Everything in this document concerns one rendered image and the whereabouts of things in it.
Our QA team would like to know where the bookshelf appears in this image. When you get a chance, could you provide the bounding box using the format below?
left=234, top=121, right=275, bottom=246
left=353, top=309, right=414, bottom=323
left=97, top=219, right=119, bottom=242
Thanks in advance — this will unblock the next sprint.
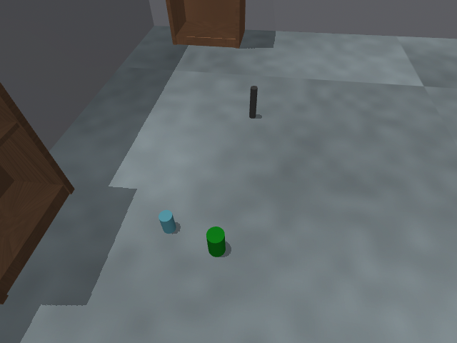
left=0, top=82, right=75, bottom=304
left=166, top=0, right=246, bottom=49

